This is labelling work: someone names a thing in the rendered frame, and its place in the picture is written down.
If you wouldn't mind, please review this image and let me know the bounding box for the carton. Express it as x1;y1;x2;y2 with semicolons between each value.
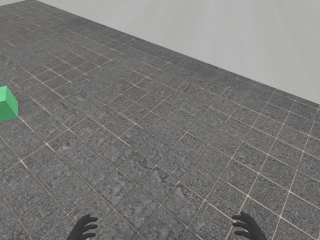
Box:
0;86;18;122

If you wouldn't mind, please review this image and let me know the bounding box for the robot right hand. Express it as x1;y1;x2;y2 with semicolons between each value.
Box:
232;211;267;240

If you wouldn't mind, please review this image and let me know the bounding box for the robot left hand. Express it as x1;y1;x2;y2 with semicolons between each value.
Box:
67;214;98;240

